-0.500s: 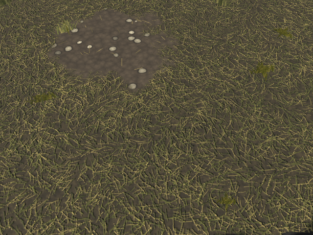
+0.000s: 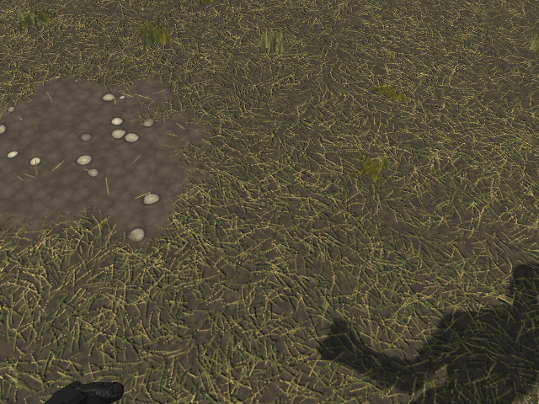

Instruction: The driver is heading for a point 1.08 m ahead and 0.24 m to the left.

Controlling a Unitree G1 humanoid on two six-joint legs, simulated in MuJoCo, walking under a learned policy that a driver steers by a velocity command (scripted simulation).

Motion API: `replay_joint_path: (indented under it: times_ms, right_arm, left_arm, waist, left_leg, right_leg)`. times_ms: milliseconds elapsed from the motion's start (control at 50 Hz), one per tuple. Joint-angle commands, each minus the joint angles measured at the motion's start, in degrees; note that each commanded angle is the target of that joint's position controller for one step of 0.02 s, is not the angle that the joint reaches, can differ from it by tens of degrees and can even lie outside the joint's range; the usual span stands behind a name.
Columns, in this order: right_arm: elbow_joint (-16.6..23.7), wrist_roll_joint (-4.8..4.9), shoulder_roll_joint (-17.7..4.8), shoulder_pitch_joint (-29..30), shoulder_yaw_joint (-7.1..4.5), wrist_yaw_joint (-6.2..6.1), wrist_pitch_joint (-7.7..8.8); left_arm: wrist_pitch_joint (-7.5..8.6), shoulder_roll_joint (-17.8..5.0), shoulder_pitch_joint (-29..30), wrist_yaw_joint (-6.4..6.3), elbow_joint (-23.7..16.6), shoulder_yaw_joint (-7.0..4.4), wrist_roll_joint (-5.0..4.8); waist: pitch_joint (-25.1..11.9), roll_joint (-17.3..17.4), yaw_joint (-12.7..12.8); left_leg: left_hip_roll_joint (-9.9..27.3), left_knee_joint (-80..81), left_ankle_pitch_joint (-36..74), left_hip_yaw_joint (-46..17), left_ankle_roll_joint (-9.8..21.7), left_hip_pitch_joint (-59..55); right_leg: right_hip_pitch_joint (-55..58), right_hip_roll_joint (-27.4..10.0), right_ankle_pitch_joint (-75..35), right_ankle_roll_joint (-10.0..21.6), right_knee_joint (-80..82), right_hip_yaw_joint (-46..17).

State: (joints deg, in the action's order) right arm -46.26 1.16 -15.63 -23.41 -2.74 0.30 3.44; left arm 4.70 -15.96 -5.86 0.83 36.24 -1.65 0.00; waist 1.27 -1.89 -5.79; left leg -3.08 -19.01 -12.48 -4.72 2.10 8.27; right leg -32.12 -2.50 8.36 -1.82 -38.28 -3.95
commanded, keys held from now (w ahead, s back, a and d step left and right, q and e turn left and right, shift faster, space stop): w+q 0.74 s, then w+e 0.26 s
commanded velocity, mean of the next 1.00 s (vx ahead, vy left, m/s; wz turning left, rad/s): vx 0.50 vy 0.00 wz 0.40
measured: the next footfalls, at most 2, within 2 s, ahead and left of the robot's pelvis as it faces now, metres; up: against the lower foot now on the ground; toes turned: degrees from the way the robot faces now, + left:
right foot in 0.12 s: +0.22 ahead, -0.14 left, +0.00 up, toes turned +7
left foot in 0.62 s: +0.43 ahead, +0.19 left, +0.00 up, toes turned +23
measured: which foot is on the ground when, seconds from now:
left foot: down 0.00-0.14, up 0.16-0.60, down 0.62-1.00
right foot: up 0.00-0.10, down 0.12-0.62, up 0.64-1.00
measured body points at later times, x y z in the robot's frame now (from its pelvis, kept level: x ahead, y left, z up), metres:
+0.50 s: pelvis +0.24 -0.01 -0.01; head +0.27 +0.01 +0.44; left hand +0.18 +0.28 -0.13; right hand +0.52 -0.19 -0.09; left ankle +0.37 +0.18 -0.70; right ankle +0.18 -0.14 -0.75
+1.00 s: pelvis +0.49 +0.14 +0.00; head +0.51 +0.16 +0.45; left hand +0.54 +0.44 -0.10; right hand +0.68 -0.08 -0.11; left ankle +0.39 +0.17 -0.75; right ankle +0.75 +0.07 -0.69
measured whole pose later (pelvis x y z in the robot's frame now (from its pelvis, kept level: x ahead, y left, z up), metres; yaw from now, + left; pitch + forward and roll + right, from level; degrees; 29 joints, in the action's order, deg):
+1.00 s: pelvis +0.49 +0.14 +0.00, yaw +25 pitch +1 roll +1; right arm -42.6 -0.3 -15.7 -17.2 -2.3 0.4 4.2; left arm 4.4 -16.7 -7.9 1.4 42.6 -2.4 -0.9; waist 1.6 -2.8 -3.0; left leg -6.2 -13.4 -13.3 -0.9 5.3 0.7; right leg -39.1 -6.0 -7.6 -1.2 -37.9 -1.9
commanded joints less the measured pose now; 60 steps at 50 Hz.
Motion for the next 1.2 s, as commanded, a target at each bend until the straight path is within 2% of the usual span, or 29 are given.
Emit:
replay_joint_path:
  times_ms: [20,80,100,120,140,160,180,200,220,260,400,520,560,580,600,620,640,660,680,700,720,780,840,940,1060,1120,1160,1180,1200]
  right_arm:
    - [3.7,0.58,-11.0,1.63,-2.8,-0.6,0.25]
    - [3.55,0.73,-10.77,1.63,-2.87,-0.89,-0.38]
    - [3.69,0.48,-9.47,1.62,-2.53,-0.91,-0.47]
    - [4.37,0.01,-7.08,2.49,-1.75,-0.81,-0.27]
    - [5.83,-1.41,-2.67,1.89,-0.38,-0.82,0.02]
    - [7.97,0.76,-2.83,-3.29,-0.26,-0.93,0.67]
    - [6.44,1.55,-8.07,-1.4,-1.62,-1.19,0.42]
    - [6.84,1.31,-9.29,2.67,-2.15,-1.0,0.11]
    - [6.42,0.91,-8.2,3.5,-2.14,-0.96,-0.32]
    - [7.16,0.48,-6.46,5.1,-2.22,-0.53,-1.03]
    - [10.72,0.06,-2.87,12.96,-0.93,1.11,-1.48]
    - [14.84,0.16,-4.0,21.9,-0.93,2.94,-1.49]
    - [15.53,-0.14,-5.72,20.68,-1.81,3.11,-1.83]
    - [14.91,-0.25,-7.36,16.67,-2.77,3.0,-2.1]
    - [12.69,-0.06,-9.93,8.02,-4.4,2.55,-2.39]
    - [10.22,0.29,-14.14,-1.97,-6.34,1.46,-3.01]
    - [10.91,0.76,-20.93,0.52,-6.95,1.03,-2.5]
    - [13.02,0.39,-16.35,-1.16,-5.54,1.34,-1.54]
    - [12.06,-0.14,-13.08,0.62,-4.51,1.59,-0.66]
    - [12.06,-0.08,-11.9,3.65,-4.07,1.54,-0.23]
    - [12.58,-0.32,-10.32,7.6,-3.56,1.39,-0.19]
    - [13.05,-1.41,-7.41,11.53,-2.4,0.8,0.3]
    - [10.42,-1.38,-8.49,9.24,-2.38,0.25,1.11]
    - [7.19,-1.41,-9.2,6.4,-2.05,-0.23,1.52]
    - [2.97,-1.23,-9.96,2.66,-2.49,-0.31,0.6]
    - [2.9,-1.1,-11.14,3.87,-2.85,-1.05,-0.48]
    - [3.65,-1.15,-12.01,5.51,-2.88,-1.9,-1.43]
    - [4.72,-1.6,-11.23,5.65,-2.32,-2.45,-1.22]
    - [6.9,-2.75,-4.66,-0.8,-0.13,-1.42,0.32]
  left_arm:
    - [1.44,-3.95,4.23,0.46,-4.44,-1.03,-0.63]
    - [1.95,-5.72,2.48,0.34,-4.12,-2.11,-0.84]
    - [1.97,-6.66,-0.86,0.0,-3.15,-2.78,-0.65]
    - [2.01,-8.68,-6.67,-0.58,-2.36,-3.68,-0.05]
    - [1.6,-12.6,-15.82,-1.17,-1.26,-4.66,0.5]
    - [0.61,-15.26,-17.73,-0.58,0.42,-5.47,0.68]
    - [0.65,-10.2,-15.34,-0.31,0.08,-4.38,-0.02]
    - [0.68,-7.39,-13.16,-0.35,0.06,-3.58,-0.23]
    - [0.81,-5.83,-10.27,-0.2,0.03,-3.01,0.18]
    - [1.02,-4.37,-7.09,-0.22,0.89,-2.74,0.76]
    - [1.51,-7.94,-7.31,-0.88,4.43,-4.33,0.3]
    - [0.2,-11.39,-10.81,-1.18,7.43,-5.46,-1.37]
    - [-0.54,-13.13,-10.86,-1.37,7.74,-5.98,-1.81]
    - [-1.01,-13.93,-10.71,-1.53,7.73,-6.2,-2.06]
    - [-1.37,-13.38,-10.3,-1.73,7.54,-5.89,-2.22]
    - [-1.2,-11.13,-11.54,-1.98,6.8,-4.85,-0.91]
    - [0.01,-2.71,-17.02,-1.24,3.17,-2.04,1.57]
    - [1.94,-7.33,-11.82,-0.53,2.95,-2.5,-0.31]
    - [2.81,-10.3,-6.32,-0.16,1.24,-3.29,-2.43]
    - [3.36,-9.45,-5.34,-0.46,1.11,-2.89,-1.89]
    - [3.44,-9.38,-5.44,-0.94,1.76,-3.07,-0.31]
    - [1.48,-8.28,-9.5,-0.69,3.85,-3.13,0.42]
    - [0.18,-6.02,-6.47,-0.76,3.66,-2.35,0.32]
    - [0.59,-4.35,1.37,0.33,2.44,-1.45,-0.8]
    - [0.88,-4.08,7.6,2.53,-0.72,-1.1,-1.37]
    - [0.84,-4.93,5.08,3.38,-1.36,-1.5,-0.93]
    - [0.45,-8.88,-6.04,2.83,0.8,-3.67,-0.65]
    - [0.13,-12.33,-15.05,2.13,2.14,-5.01,-0.69]
    - [0.14,-17.84,-19.16,1.8,2.33,-6.34,-0.88]
  waist:
    - [-1.1,7.65,1.9]
    - [-1.57,7.96,4.56]
    - [-2.86,7.78,6.39]
    - [-6.46,6.34,9.6]
    - [-14.26,-3.73,12.58]
    - [-16.79,-19.65,9.69]
    - [-9.89,-10.64,10.35]
    - [-4.56,-7.13,10.4]
    - [-2.56,-3.99,8.86]
    - [0.27,-5.09,6.79]
    - [1.35,-1.84,7.44]
    - [3.49,-1.04,9.36]
    - [1.31,-2.36,7.5]
    - [-1.65,-2.86,4.84]
    - [-6.19,-1.78,-0.07]
    - [-11.45,2.96,-4.16]
    - [-16.05,19.08,3.64]
    - [-23.53,12.22,-0.98]
    - [-14.76,8.87,-1.51]
    - [-9.51,5.05,0.87]
    - [-6.37,3.18,3.35]
    - [-5.26,4.92,7.11]
    - [-2.52,4.65,6.03]
    - [0.9,4.94,2.18]
    - [3.98,3.52,-0.13]
    - [0.57,5.58,2.28]
    - [-7.21,6.39,8.77]
    - [-13.02,3.7,13.06]
    - [-20.53,-10.52,9.78]
  left_leg:
    - [12.52,5.51,8.68,-12.44,9.53,3.66]
    - [12.56,1.47,4.73,-15.12,7.16,3.99]
    - [10.82,-1.78,4.76,-14.7,5.89,5.62]
    - [7.76,-10.35,4.04,-12.4,3.88,9.49]
    - [2.97,-28.73,-10.8,-6.08,1.12,17.93]
    - [0.36,-42.97,-22.46,-1.62,-0.36,33.55]
    - [4.03,-49.58,-18.56,-3.86,-0.99,37.9]
    - [5.32,-50.91,-13.59,-3.28,-1.09,38.87]
    - [6.85,-50.32,-9.62,-2.69,-1.64,36.72]
    - [9.25,-47.35,-5.35,-2.23,-2.22,33.67]
    - [9.81,-30.74,9.15,0.74,-3.32,31.73]
    - [7.92,-18.59,9.88,5.17,0.3,28.51]
    - [4.83,-17.42,4.17,8.23,2.61,23.38]
    - [2.41,-16.83,2.0,10.02,4.07,17.1]
    - [-0.25,-13.85,4.51,10.89,6.09,4.64]
    - [3.34,-13.28,5.53,2.74,8.92,-13.15]
    - [18.63,-7.27,-5.35,-30.81,19.41,-29.77]
    - [22.13,1.19,-14.6,-43.79,21.35,-31.85]
    - [20.63,2.66,-11.42,-35.84,18.27,-26.35]
    - [18.19,2.63,-6.04,-29.1,16.43,-18.0]
    - [16.04,2.76,0.94,-23.93,14.99,-10.34]
    - [13.83,5.68,15.06,-15.66,14.68,-0.24]
    - [12.61,8.02,21.1,-8.37,13.78,2.57]
    - [11.15,10.73,14.39,-1.22,9.57,0.94]
    - [16.25,7.85,20.13,1.29,8.81,-13.28]
    - [16.52,0.13,42.61,3.86,6.88,-17.05]
    - [14.07,-15.83,59.59,7.06,4.51,-14.58]
    - [12.65,-30.51,48.37,8.17,2.31,-2.65]
    - [1.06,-53.91,4.53,7.74,-2.48,23.33]
  right_leg:
    - [7.84,2.69,-6.23,-0.54,6.6,1.17]
    - [15.7,2.59,-5.76,1.32,11.82,0.79]
    - [21.64,2.14,-4.66,2.45,13.28,1.22]
    - [30.86,-2.18,-2.83,4.64,13.44,-2.19]
    - [44.11,-13.8,-1.43,7.97,13.31,-13.32]
    - [50.28,-23.01,15.69,15.54,20.2,-36.51]
    - [45.05,-20.84,23.95,14.91,22.82,-35.34]
    - [40.05,-18.26,19.68,13.13,23.1,-26.65]
    - [35.37,-15.6,12.4,12.22,24.29,-20.44]
    - [28.98,-12.82,2.21,11.66,26.78,-11.57]
    - [27.5,-11.63,-12.39,12.2,30.09,3.99]
    - [33.47,-13.74,-16.42,9.55,27.84,10.49]
    - [35.89,-13.82,-32.58,8.3,21.31,12.76]
    - [35.86,-13.2,-41.41,7.52,14.14,14.12]
    - [31.87,-11.36,-43.93,5.89,2.67,16.08]
    - [18.6,-9.07,-29.37,3.36,-14.27,16.23]
    - [-6.7,2.48,23.94,-0.22,-34.91,11.88]
    - [-11.97,3.16,26.49,0.58,-40.96,-1.35]
    - [-16.36,0.75,20.57,1.69,-40.13,-1.4]
    - [-14.65,-1.62,15.42,2.32,-35.35,-1.0]
    - [-10.88,-3.31,12.28,1.95,-30.48,-1.03]
    - [-2.93,-5.22,7.57,0.34,-24.84,0.04]
    - [-4.4,-5.57,-0.81,-1.35,-17.73,1.33]
    - [-3.35,-3.88,-18.53,0.2,-1.43,2.69]
    - [-10.25,-1.22,-12.23,3.54,6.13,2.28]
    - [-4.9,2.25,-3.69,6.14,6.87,6.14]
    - [11.47,6.72,-2.78,9.03,8.27,9.23]
    - [28.84,1.33,-6.7,12.46,8.18,0.49]
    - [51.9,-13.74,0.26,24.01,10.09,-29.6]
